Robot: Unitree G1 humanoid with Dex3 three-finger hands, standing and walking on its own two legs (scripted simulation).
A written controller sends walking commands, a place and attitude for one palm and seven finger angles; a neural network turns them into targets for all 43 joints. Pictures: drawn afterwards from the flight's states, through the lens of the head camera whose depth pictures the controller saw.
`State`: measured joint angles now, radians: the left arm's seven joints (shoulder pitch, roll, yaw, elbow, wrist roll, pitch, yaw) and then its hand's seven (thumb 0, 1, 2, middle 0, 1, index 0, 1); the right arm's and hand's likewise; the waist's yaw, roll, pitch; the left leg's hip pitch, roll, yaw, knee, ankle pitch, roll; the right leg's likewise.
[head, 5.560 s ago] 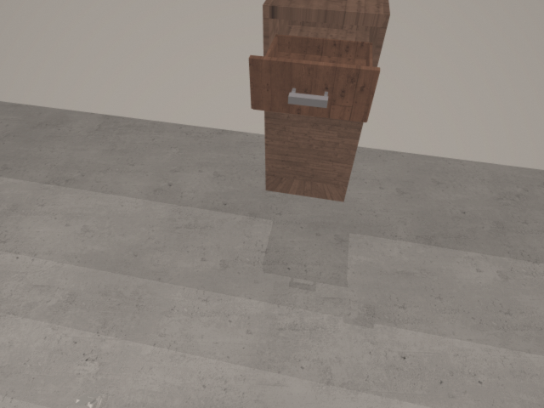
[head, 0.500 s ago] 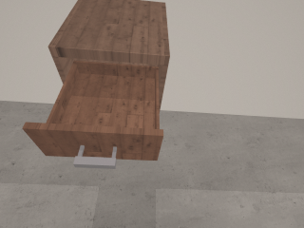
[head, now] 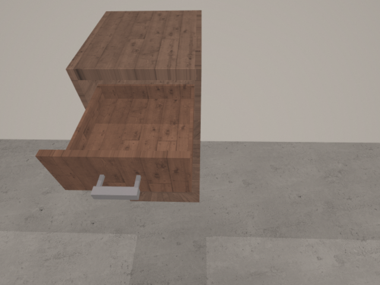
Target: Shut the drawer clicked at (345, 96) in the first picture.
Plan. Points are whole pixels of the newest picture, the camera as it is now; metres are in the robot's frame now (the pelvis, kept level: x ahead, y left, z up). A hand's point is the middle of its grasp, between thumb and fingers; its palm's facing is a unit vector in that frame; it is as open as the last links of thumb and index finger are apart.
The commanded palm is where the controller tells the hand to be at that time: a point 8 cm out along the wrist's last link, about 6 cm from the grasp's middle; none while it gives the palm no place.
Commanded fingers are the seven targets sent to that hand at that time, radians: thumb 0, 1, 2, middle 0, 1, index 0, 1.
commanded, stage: come to a stop and stand still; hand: left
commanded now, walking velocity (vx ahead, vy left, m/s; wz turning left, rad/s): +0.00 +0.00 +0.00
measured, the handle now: (117, 185) +0.33 +0.22 -0.02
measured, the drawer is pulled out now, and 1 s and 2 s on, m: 0.29 0.29 0.29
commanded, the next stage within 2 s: look again from close up in 0.26 s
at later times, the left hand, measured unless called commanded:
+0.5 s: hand out of the picture -0.02 +0.20 -0.18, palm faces +0.02 -0.98 -0.20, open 7.4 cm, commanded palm none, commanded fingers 0.00 0.90 0.90 -0.20 -0.30 -0.20 -0.30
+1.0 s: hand out of the picture +0.07 +0.19 -0.17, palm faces +0.01 -0.97 -0.26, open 7.3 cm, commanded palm +0.12 +0.24 -0.07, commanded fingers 0.00 0.90 0.90 -0.24 -0.34 -0.24 -0.34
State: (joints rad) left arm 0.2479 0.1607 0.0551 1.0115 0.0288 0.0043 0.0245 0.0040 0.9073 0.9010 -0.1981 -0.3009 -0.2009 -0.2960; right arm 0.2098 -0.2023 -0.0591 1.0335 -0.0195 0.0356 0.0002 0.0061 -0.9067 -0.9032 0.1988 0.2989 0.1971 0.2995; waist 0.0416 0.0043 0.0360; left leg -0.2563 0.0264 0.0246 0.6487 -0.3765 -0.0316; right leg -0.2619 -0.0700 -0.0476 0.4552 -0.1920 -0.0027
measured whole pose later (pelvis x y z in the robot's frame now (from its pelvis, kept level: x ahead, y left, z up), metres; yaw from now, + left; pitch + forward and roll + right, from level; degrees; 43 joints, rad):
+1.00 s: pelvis +0.02 +0.00 -0.01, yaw -1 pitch -1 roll +1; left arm 0.22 0.15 0.00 1.08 0.01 -0.02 0.03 0.00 0.92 0.90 -0.20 -0.30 -0.20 -0.30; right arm 0.29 -0.18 0.01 1.09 -0.02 -0.02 -0.02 0.01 -0.91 -0.90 0.20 0.30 0.20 0.30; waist -0.01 0.05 0.04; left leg -0.12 0.05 0.03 0.47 -0.32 -0.04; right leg -0.25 -0.04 -0.03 0.53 -0.27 0.01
